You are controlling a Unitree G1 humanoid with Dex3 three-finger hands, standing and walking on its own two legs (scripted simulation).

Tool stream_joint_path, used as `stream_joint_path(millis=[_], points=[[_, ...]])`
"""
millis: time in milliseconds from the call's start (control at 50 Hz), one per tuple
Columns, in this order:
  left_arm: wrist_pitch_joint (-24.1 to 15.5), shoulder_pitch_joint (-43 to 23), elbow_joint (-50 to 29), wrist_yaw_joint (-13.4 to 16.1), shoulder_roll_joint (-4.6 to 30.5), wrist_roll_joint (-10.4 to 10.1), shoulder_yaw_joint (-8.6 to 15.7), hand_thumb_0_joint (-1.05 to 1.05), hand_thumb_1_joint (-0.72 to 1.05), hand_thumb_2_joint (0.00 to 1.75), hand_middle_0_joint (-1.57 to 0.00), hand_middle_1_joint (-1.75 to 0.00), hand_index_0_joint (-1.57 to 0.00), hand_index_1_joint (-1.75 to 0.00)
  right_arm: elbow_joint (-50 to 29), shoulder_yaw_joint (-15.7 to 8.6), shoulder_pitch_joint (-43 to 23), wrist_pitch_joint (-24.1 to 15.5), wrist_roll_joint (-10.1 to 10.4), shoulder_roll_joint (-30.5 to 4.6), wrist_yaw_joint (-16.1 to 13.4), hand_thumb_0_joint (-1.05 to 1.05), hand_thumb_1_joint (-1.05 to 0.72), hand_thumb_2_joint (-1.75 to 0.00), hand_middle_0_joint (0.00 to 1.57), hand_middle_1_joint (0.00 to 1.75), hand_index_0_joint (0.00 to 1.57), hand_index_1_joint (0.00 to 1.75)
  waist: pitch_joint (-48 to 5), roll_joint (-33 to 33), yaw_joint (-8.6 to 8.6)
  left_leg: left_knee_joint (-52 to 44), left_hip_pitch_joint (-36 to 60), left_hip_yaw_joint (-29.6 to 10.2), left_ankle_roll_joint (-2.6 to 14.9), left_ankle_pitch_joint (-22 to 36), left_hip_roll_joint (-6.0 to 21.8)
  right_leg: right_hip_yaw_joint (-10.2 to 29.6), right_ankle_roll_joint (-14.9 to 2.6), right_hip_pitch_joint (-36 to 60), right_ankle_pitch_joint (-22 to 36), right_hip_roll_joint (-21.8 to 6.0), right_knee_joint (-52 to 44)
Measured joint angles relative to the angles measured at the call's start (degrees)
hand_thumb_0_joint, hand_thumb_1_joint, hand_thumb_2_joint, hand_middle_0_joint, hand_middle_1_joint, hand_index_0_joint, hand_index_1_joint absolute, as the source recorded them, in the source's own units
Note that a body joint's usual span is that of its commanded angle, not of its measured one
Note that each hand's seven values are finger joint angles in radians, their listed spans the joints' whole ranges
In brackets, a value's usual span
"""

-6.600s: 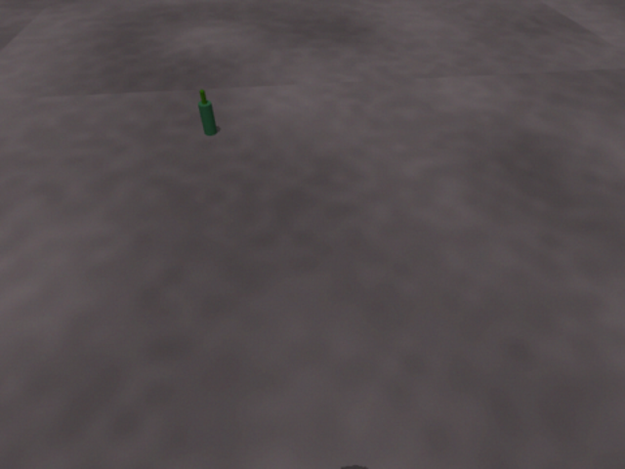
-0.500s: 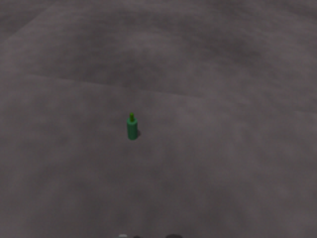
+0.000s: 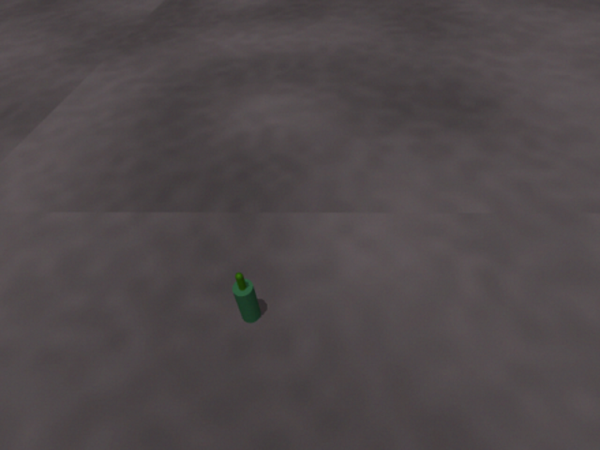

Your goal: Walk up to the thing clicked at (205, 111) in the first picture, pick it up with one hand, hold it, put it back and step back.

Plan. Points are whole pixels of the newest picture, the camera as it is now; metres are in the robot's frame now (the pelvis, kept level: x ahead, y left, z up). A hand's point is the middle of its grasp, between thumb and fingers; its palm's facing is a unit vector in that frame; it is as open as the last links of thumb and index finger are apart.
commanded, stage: walk up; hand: left
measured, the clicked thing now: (245, 295) +0.75 +0.26 -0.63
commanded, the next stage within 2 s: none
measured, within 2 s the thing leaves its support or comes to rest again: neither
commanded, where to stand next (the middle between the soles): +0.40 +0.05 m, yaw +1 degrees
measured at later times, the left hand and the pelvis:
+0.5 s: hand out of the picture +0.17 +0.32 -0.16, palm faces -0.02 -0.94 -0.33, open 7.4 cm; pelvis +0.15 +0.05 +0.00, yaw +3 degrees
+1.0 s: hand (148, 340) +0.34 +0.29 -0.12, palm faces -0.03 -0.90 -0.43, open 7.4 cm; pelvis +0.27 +0.02 +0.00, yaw +0 degrees
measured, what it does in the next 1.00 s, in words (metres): walks ahead: left foot, then right foot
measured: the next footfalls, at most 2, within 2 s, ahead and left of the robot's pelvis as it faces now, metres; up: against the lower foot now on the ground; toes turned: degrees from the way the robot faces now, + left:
left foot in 0.38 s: +0.25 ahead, +0.15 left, +0.00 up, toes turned +6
right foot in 0.86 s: +0.34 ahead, -0.09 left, +0.00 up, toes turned -1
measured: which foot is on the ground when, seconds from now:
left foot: up 0.00-0.36, down 0.38-0.88, up 0.90-1.00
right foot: down 0.00-0.42, up 0.44-0.84, down 0.86-1.00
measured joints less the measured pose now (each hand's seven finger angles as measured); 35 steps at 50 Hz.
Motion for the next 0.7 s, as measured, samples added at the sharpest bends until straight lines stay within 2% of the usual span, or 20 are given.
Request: stream_joint_path(millis=[40, 120, 180, 240, 320, 380, 400, 420, 440, 480, 520, 560, 700], points=[[-0.1, 0.6, -0.5, 0.4, -0.9, -0.6, -0.5, 0.01, 0.91, 0.9, -0.21, -0.3, -0.21, -0.3, 0.4, 0.3, -1.1, 0.2, 0.4, -0.1, 0.1, 0.01, -0.9, -0.9, 0.2, 0.3, 0.2, 0.3, 0.3, 0.3, 0.71, 5.5, -4.6, -1.0, 0.04, 1.5, -1.1, 0.1, -0.19, 2.5, 0.3, 0.0, -2.7], [0.1, 2.3, -0.7, 0.9, -1.8, -0.8, -1.5, 0.01, 0.9, 0.9, -0.21, -0.3, -0.21, -0.3, -0.5, -0.1, -2.9, 0.2, 0.7, -0.3, 0.8, 0.01, -0.9, -0.9, 0.2, 0.3, 0.2, 0.3, 0.7, 1.3, 1.02, 3.9, -11.0, -3.1, -0.27, 7.7, -0.3, -0.4, -0.33, 7.2, 1.2, 1.0, -8.1], [0.2, 3.3, -1.0, 0.9, -1.7, -0.6, -1.6, 0.01, 0.9, 0.9, -0.21, -0.3, -0.21, -0.3, -0.8, -0.6, -3.6, 0.6, 0.4, -0.1, 1.4, 0.0, -0.9, -0.9, 0.2, 0.3, 0.2, 0.3, 0.8, 1.6, 0.83, -1.1, -13.5, -4.2, -1.2, 11.6, 0.5, -1.5, -0.36, 9.9, 0.8, 1.9, -10.4], [0.4, 3.9, -1.6, 0.9, -1.2, -0.2, -1.3, 0.01, 0.9, 0.9, -0.21, -0.3, -0.21, -0.3, -0.5, -0.8, -3.9, 1.0, -0.1, 0.4, 1.9, 0.0, -0.9, -0.9, 0.2, 0.3, 0.2, 0.3, 0.8, 0.9, 1.1, -8.5, -13.7, -3.2, -1.93, 13.7, 1.4, -2.4, -0.32, 11.8, -0.6, 2.3, -10.9], [0.4, 4.4, -2.2, 0.9, 0.1, 0.0, -0.9, 0.01, 0.9, 0.9, -0.21, -0.3, -0.21, -0.3, 0.0, -1.0, -4.5, 1.1, -0.6, 1.0, 2.6, 0.0, -0.9, -0.9, 0.2, 0.3, 0.2, 0.3, 0.8, -0.3, 1.54, -16.9, -11.3, -1.4, -1.69, 16.5, 2.5, -3.7, 0.44, 13.3, -3.9, 2.6, -9.2], [0.9, 5.0, -1.9, 1.0, 1.3, 0.0, -0.8, 0.01, 0.9, 0.9, -0.21, -0.3, -0.21, -0.3, 0.0, -1.1, -4.5, 0.4, -0.8, 1.3, 2.7, 0.0, -0.9, -0.9, 0.2, 0.3, 0.2, 0.3, -0.1, -1.9, 1.48, -21.5, -7.3, 0.0, -0.94, 16.9, 2.2, -4.2, 1.47, 13.3, -8.0, 1.8, -5.5], [1.2, 4.9, -1.7, 1.1, 1.9, 0.1, -0.7, 0.01, 0.9, 0.9, -0.21, -0.3, -0.21, -0.3, 0.0, -1.1, -4.8, -0.1, -0.9, 1.7, 2.6, 0.0, -0.9, -0.9, 0.2, 0.3, 0.2, 0.3, 0.2, -3.6, 1.32, -21.1, -6.8, 0.8, -0.91, 17.6, 1.0, -3.8, 1.35, 12.8, -10.0, 0.3, -2.7], [1.6, 4.7, -1.3, 1.3, 2.2, 0.0, -0.6, 0.01, 0.9, 0.9, -0.21, -0.3, -0.21, -0.3, -0.4, -1.1, -5.2, -0.7, -1.1, 2.0, 2.3, 0.0, -0.9, -0.9, 0.2, 0.3, 0.2, 0.3, 0.7, -5.4, 1.41, -20.0, -6.4, 2.1, -0.66, 16.5, -0.1, -2.6, 0.31, 11.2, -11.2, -1.3, 2.0], [2.1, 4.6, -0.9, 1.5, 1.9, -0.2, -0.6, 0.01, 0.9, 0.9, -0.21, -0.3, -0.21, -0.3, -1.1, -1.1, -5.4, -1.3, -1.2, 2.0, 2.0, 0.0, -0.9, -0.9, 0.2, 0.3, 0.2, 0.3, 1.0, -5.8, 1.19, -18.7, -6.2, 2.7, -0.37, 15.1, -0.3, -0.5, -0.37, 8.7, -11.8, -1.1, 8.4], [2.9, 3.9, 0.0, 1.7, 1.3, -0.2, -1.2, 0.01, 0.9, 0.9, -0.21, -0.3, -0.21, -0.3, -2.3, -1.0, -5.2, -2.1, -0.4, 2.0, 1.5, 0.0, -0.9, -0.9, 0.2, 0.3, 0.21, 0.3, 1.4, -5.2, -0.04, -18.1, -5.0, 2.5, 0.19, 13.5, 0.0, 2.0, -1.41, 3.4, -13.1, 1.2, 19.8], [3.2, 3.2, 0.4, 1.6, 1.4, -0.4, -1.7, 0.01, 0.91, 0.9, -0.21, -0.3, -0.21, -0.3, -2.7, -0.6, -4.5, -2.2, 0.2, 2.6, 1.0, 0.0, -0.9, -0.9, 0.21, 0.3, 0.21, 0.3, 1.6, -5.4, -0.8, -20.7, -2.6, 2.3, 0.32, 13.8, -0.2, 3.7, -1.72, -1.1, -10.9, 2.4, 25.3], [3.0, 2.7, 0.1, 1.3, 1.8, -0.8, -1.6, 0.01, 0.91, 0.9, -0.21, -0.3, -0.21, -0.3, -2.7, -0.1, -3.5, -2.3, 0.4, 3.1, 0.7, 0.0, -0.9, -0.9, 0.21, 0.3, 0.21, 0.3, 1.6, -6.2, -0.95, -24.0, 0.0, 2.6, 0.33, 14.6, -0.7, 4.9, -1.52, -4.5, -7.7, 1.9, 25.4], [3.5, 2.7, 0.6, 0.3, 2.0, -0.4, -0.8, 0.01, 0.91, 0.9, -0.21, -0.3, -0.2, -0.3, -2.5, 0.4, -0.4, -1.9, 0.0, 2.9, 0.5, 0.0, -0.9, -0.9, 0.21, 0.3, 0.21, 0.3, 1.0, -6.0, -1.15, -29.4, 6.4, 4.2, 0.94, 13.6, -1.7, 4.9, 0.94, -9.3, -0.9, -1.2, 14.8]])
